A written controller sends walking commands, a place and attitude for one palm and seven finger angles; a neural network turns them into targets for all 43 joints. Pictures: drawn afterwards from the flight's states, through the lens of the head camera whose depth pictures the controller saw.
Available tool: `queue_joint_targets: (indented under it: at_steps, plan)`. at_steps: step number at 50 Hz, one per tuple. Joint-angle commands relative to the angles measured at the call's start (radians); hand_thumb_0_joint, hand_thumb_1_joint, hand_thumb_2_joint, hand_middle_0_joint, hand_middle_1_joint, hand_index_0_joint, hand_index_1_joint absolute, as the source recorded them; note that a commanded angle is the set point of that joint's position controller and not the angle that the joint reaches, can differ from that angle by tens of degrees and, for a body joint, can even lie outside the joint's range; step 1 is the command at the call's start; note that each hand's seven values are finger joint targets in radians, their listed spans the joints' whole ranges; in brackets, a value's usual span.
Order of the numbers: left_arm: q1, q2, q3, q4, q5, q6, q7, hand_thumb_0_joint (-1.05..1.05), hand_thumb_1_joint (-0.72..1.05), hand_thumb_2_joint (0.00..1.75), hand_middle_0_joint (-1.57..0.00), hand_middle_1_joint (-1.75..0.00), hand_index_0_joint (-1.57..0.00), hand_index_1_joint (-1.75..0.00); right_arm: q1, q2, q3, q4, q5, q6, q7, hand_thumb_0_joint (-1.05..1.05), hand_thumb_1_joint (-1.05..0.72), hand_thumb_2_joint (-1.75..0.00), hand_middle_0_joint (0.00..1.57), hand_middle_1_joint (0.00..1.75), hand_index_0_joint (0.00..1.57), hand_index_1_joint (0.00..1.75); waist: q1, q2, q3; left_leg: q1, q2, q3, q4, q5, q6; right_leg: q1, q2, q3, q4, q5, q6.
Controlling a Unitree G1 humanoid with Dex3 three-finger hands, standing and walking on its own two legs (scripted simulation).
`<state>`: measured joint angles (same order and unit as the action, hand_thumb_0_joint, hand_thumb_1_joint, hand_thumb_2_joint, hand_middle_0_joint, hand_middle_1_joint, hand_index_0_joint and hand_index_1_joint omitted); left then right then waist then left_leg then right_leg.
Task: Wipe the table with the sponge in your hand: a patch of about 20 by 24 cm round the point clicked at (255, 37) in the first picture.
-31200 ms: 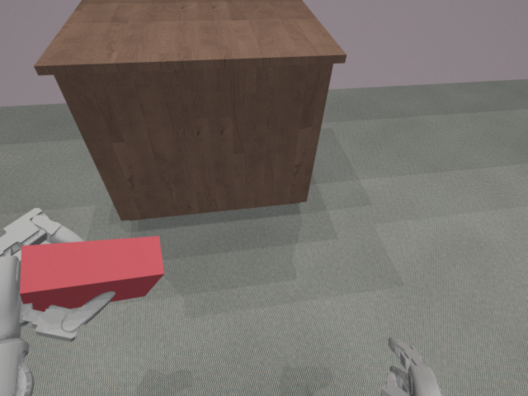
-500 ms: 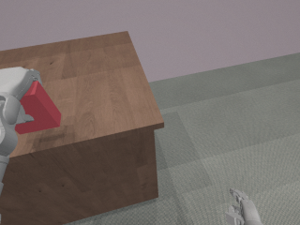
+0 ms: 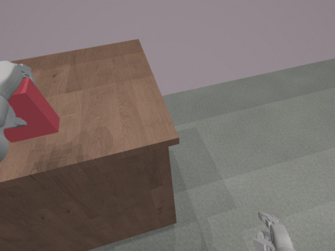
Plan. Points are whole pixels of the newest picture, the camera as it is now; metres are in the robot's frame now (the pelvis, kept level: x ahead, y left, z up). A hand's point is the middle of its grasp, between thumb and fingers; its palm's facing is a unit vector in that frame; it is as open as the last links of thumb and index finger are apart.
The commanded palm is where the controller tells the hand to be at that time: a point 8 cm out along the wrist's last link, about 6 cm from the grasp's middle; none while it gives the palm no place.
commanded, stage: lift the sponge slowly off the table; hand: left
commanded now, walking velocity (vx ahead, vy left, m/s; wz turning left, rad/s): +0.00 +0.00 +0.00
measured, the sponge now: (26, 118) +0.31 +0.37 +0.19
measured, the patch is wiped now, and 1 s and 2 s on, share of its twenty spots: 0.95 0.95 0.95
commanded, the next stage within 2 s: bring the sponge back beside the body in 0.18 s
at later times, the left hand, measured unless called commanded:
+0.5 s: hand (16, 104) +0.30 +0.35 +0.24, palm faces +0.12 +0.05 -0.99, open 9.2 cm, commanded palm +0.25 +0.36 +0.30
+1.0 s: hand (9, 131) +0.24 +0.32 +0.23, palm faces +0.21 +0.01 -0.98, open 9.2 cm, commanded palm +0.19 +0.33 +0.29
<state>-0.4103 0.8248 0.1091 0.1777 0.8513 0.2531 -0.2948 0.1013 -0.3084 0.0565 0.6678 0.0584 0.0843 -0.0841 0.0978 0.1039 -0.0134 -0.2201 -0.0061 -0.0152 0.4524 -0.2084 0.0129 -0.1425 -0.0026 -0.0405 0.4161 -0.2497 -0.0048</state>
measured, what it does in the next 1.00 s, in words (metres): stands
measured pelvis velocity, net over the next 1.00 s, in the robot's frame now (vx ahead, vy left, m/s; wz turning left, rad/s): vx -0.02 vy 0.01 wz -0.01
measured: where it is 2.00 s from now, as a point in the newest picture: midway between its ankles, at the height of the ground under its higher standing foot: outside the picture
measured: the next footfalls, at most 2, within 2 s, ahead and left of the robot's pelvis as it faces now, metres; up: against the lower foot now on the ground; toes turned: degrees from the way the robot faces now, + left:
none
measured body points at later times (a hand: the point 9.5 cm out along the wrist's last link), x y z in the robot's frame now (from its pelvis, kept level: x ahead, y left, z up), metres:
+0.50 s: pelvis +0.00 +0.01 +0.00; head -0.01 -0.03 +0.45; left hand +0.29 +0.34 +0.29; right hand +0.21 -0.21 -0.10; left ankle +0.02 +0.11 -0.74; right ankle -0.02 -0.12 -0.74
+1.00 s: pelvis -0.02 +0.01 +0.00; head -0.04 -0.03 +0.45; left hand +0.22 +0.32 +0.28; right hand +0.25 -0.17 -0.07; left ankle +0.02 +0.11 -0.74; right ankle -0.02 -0.12 -0.74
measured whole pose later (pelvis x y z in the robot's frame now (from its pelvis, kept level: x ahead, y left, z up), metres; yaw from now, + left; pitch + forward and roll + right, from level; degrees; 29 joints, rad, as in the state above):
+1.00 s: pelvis -0.02 +0.01 +0.00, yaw +0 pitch -4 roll -1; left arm -0.15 0.76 0.08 -0.24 0.77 0.38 -0.23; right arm -0.01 -0.26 0.09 0.64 0.05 0.07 -0.08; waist 0.16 0.10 0.00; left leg -0.20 -0.01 -0.01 0.46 -0.20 0.02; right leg -0.12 -0.01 -0.03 0.43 -0.24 0.00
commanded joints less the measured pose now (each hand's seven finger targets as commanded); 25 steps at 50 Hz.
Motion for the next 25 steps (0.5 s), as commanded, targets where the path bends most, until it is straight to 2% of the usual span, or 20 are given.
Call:
queue_joint_targets:
  at_steps: [1,2,3,4,5,6,7,8,9,10,12,14,15,16,18,20,21,22,24,25]
  plan:
    - [-0.408,0.367,0.161,-0.149,0.018,0.04,0.025,0.0,0.1,1.3,-1.2,-1.6,-1.2,-1.6,-0.186,-0.112,-0.034,-0.168,0.0,-0.051,-0.011,0.0,-0.9,-0.9,0.2,0.3,0.2,0.3,-0.005,0.003,-0.255,0.046,-0.036,0.005,-0.046,0.226,0.016,0.086,0.025,0.025,-0.031,0.235,-0.034]
    - [-0.41,0.377,0.162,-0.118,0.021,0.047,0.019,0.0,0.1,1.3,-1.2,-1.6,-1.2,-1.6,-0.184,-0.116,-0.033,-0.162,0.001,-0.049,-0.013,0.0,-0.9,-0.9,0.2,0.3,0.2,0.3,-0.009,-0.003,-0.234,0.038,-0.034,0.005,-0.05,0.208,0.017,0.074,0.028,0.02,-0.035,0.219,-0.033]
    - [-0.428,0.358,0.135,-0.133,0.022,0.047,0.008,0.0,0.1,1.3,-1.2,-1.6,-1.2,-1.6,-0.191,-0.115,-0.032,-0.17,0.003,-0.051,-0.014,0.0,-0.9,-0.9,0.2,0.3,0.2,0.3,-0.012,-0.001,-0.237,0.042,-0.036,0.001,-0.05,0.205,0.019,0.07,0.026,0.02,-0.037,0.22,-0.032]
    - [-0.429,0.368,0.14,-0.132,0.027,0.05,0.0,0.0,0.1,1.3,-1.2,-1.6,-1.2,-1.6,-0.187,-0.117,-0.033,-0.168,0.003,-0.051,-0.017,0.0,-0.9,-0.9,0.2,0.3,0.2,0.3,-0.013,0.002,-0.248,0.05,-0.036,0.0,-0.049,0.212,0.021,0.071,0.027,0.019,-0.036,0.223,-0.033]
    - [-0.443,0.342,0.108,-0.12,0.029,0.055,-0.012,0.0,0.1,1.3,-1.2,-1.6,-1.2,-1.6,-0.185,-0.119,-0.032,-0.169,0.002,-0.049,-0.022,0.0,-0.9,-0.9,0.2,0.3,0.2,0.3,-0.022,0.012,-0.241,0.052,-0.037,0.003,-0.053,0.196,0.021,0.06,0.027,0.016,-0.044,0.204,-0.033]
    - [-0.459,0.365,0.12,-0.099,0.037,0.052,-0.017,0.0,0.1,1.3,-1.2,-1.6,-1.2,-1.6,-0.177,-0.12,-0.032,-0.163,0.005,-0.052,-0.023,0.0,-0.9,-0.9,0.2,0.3,0.2,0.3,-0.026,-0.009,-0.236,0.05,-0.034,-0.001,-0.053,0.179,0.021,0.05,0.026,0.016,-0.045,0.187,-0.031]
    - [-0.46,0.327,0.081,-0.07,0.038,0.049,-0.029,0.0,0.1,1.3,-1.2,-1.6,-1.2,-1.6,-0.177,-0.115,-0.028,-0.164,0.006,-0.054,-0.027,0.0,-0.9,-0.9,0.2,0.3,0.2,0.3,-0.035,-0.02,-0.21,0.043,-0.037,0.001,-0.053,0.16,0.024,0.031,0.025,0.013,-0.054,0.173,-0.029]
    - [-0.468,0.353,0.1,-0.054,0.044,0.04,-0.036,0.0,0.1,1.3,-1.2,-1.6,-1.2,-1.6,-0.165,-0.12,-0.029,-0.158,0.005,-0.053,-0.029,0.0,-0.9,-0.9,0.2,0.3,0.2,0.3,-0.035,-0.031,-0.212,0.045,-0.033,-0.003,-0.059,0.155,0.023,0.031,0.027,0.009,-0.055,0.167,-0.03]
    - [-0.482,0.342,0.084,-0.067,0.05,0.028,-0.045,0.0,0.1,1.3,-1.2,-1.6,-1.2,-1.6,-0.169,-0.119,-0.028,-0.164,0.005,-0.054,-0.031,0.0,-0.9,-0.9,0.2,0.3,0.2,0.3,-0.036,-0.031,-0.226,0.055,-0.036,-0.003,-0.053,0.167,0.026,0.032,0.026,0.01,-0.054,0.179,-0.03]
    - [-0.481,0.35,0.093,-0.118,0.047,0.014,-0.051,0.0,0.1,1.3,-1.2,-1.6,-1.2,-1.6,-0.164,-0.12,-0.032,-0.173,0.001,-0.057,-0.033,0.0,-0.9,-0.9,0.2,0.3,0.2,0.3,-0.032,-0.004,-0.269,0.079,-0.035,-0.004,-0.053,0.178,0.028,0.051,0.026,0.012,-0.051,0.184,-0.034]
    - [-0.487,0.379,0.121,-0.136,0.049,-0.021,-0.052,0.0,0.1,1.3,-1.2,-1.6,-1.2,-1.6,-0.158,-0.11,-0.031,-0.173,-0.002,-0.065,-0.037,0.0,-0.9,-0.9,0.2,0.3,0.2,0.3,-0.027,-0.005,-0.299,0.095,-0.038,-0.005,-0.039,0.207,0.031,0.06,0.024,0.013,-0.041,0.208,-0.034]
    - [-0.479,0.373,0.132,-0.183,0.039,-0.053,-0.046,0.0,0.1,1.3,-1.2,-1.6,-1.2,-1.6,-0.156,-0.102,-0.029,-0.179,-0.004,-0.068,-0.035,0.0,-0.9,-0.9,0.2,0.3,0.2,0.3,-0.019,0.013,-0.317,0.111,-0.038,-0.008,-0.032,0.244,0.03,0.072,0.025,0.013,-0.035,0.236,-0.037]
    - [-0.438,0.392,0.165,-0.23,0.025,-0.064,-0.038,0.0,0.1,1.3,-1.2,-1.6,-1.2,-1.6,-0.152,-0.103,-0.035,-0.185,-0.009,-0.069,-0.034,0.0,-0.9,-0.9,0.2,0.3,0.2,0.3,-0.007,0.047,-0.343,0.123,-0.037,-0.009,-0.029,0.263,0.03,0.093,0.026,0.02,-0.031,0.247,-0.041]
    - [-0.399,0.408,0.2,-0.231,0.017,-0.07,-0.028,0.0,0.1,1.3,-1.2,-1.6,-1.2,-1.6,-0.152,-0.097,-0.034,-0.187,-0.01,-0.071,-0.03,0.0,-0.9,-0.9,0.2,0.3,0.2,0.3,0.003,0.019,-0.341,0.11,-0.035,-0.011,-0.023,0.276,0.027,0.101,0.023,0.02,-0.019,0.26,-0.04]
    - [-0.329,0.391,0.219,-0.254,-0.007,-0.07,-0.009,0.0,0.1,1.3,-1.2,-1.6,-1.2,-1.6,-0.162,-0.092,-0.032,-0.193,-0.011,-0.063,-0.019,0.0,-0.9,-0.9,0.2,0.3,0.2,0.3,0.017,0.018,-0.309,0.09,-0.032,-0.009,-0.026,0.275,0.02,0.104,0.022,0.019,-0.013,0.261,-0.04]
    - [-0.282,0.421,0.278,-0.277,-0.033,-0.055,0.02,0.0,0.1,1.3,-1.2,-1.6,-1.2,-1.6,-0.171,-0.099,-0.039,-0.19,-0.016,-0.055,-0.011,0.0,-0.9,-0.9,0.2,0.3,0.2,0.3,0.035,0.047,-0.303,0.069,-0.029,-0.007,-0.025,0.277,0.012,0.121,0.022,0.029,-0.008,0.266,-0.044]
    - [-0.27,0.418,0.281,-0.272,-0.031,-0.041,0.034,0.0,0.1,1.3,-1.2,-1.6,-1.2,-1.6,-0.179,-0.092,-0.034,-0.193,-0.015,-0.055,-0.004,0.0,-0.9,-0.9,0.2,0.3,0.2,0.3,0.041,0.013,-0.286,0.048,-0.028,-0.009,-0.026,0.279,0.007,0.121,0.02,0.027,0.001,0.269,-0.041]
    - [-0.245,0.382,0.259,-0.266,-0.039,-0.025,0.044,0.0,0.1,1.3,-1.2,-1.6,-1.2,-1.6,-0.19,-0.089,-0.033,-0.193,-0.012,-0.051,0.001,0.0,-0.9,-0.9,0.2,0.3,0.2,0.3,0.041,0.017,-0.268,0.043,-0.026,-0.005,-0.03,0.274,0.005,0.115,0.022,0.027,-0.002,0.267,-0.04]
    - [-0.215,0.359,0.247,-0.289,-0.053,0.013,0.06,0.0,0.1,1.3,-1.2,-1.6,-1.2,-1.6,-0.21,-0.092,-0.033,-0.198,-0.009,-0.048,0.008,0.0,-0.9,-0.9,0.2,0.3,0.2,0.3,0.046,0.007,-0.256,0.034,-0.024,-0.004,-0.035,0.264,0.003,0.109,0.022,0.027,-0.001,0.259,-0.036]
    - [-0.209,0.353,0.242,-0.286,-0.052,0.037,0.066,0.0,0.1,1.3,-1.2,-1.6,-1.2,-1.6,-0.21,-0.101,-0.036,-0.189,-0.009,-0.042,0.008,0.0,-0.9,-0.9,0.2,0.3,0.2,0.3,0.04,0.026,-0.256,0.037,-0.023,0.001,-0.041,0.257,0.0,0.108,0.025,0.029,-0.007,0.246,-0.039]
